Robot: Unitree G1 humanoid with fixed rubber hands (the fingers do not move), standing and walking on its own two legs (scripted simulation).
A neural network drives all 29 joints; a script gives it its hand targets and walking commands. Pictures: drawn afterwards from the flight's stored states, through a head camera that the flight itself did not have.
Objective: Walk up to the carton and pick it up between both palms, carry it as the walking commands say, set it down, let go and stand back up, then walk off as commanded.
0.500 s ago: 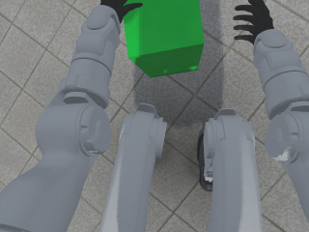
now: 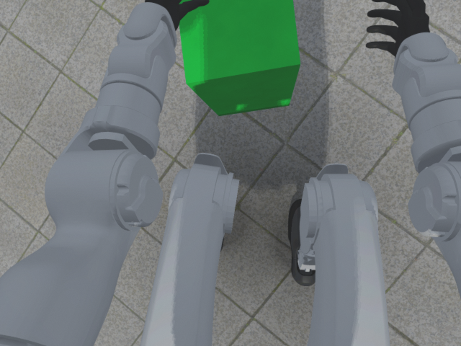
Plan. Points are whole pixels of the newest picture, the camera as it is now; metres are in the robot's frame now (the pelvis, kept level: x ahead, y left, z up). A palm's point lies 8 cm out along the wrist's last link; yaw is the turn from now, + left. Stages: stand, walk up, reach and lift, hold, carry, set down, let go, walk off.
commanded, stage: set down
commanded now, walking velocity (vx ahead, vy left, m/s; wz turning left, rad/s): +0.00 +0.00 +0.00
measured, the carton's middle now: (241, 31) +0.62 +0.07 -0.25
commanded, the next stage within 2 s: let go in 1.08 s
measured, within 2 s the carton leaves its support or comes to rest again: neither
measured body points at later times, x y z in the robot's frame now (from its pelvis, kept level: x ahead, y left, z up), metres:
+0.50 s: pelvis +0.04 +0.02 +0.09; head +0.40 +0.00 +0.36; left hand +0.61 +0.21 -0.02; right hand +0.62 -0.16 -0.04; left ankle +0.19 +0.13 -0.35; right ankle +0.14 -0.09 -0.36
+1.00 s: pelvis +0.04 +0.05 +0.19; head +0.33 +0.03 +0.52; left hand +0.57 +0.22 +0.14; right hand +0.58 -0.16 +0.13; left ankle +0.19 +0.14 -0.36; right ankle +0.14 -0.09 -0.36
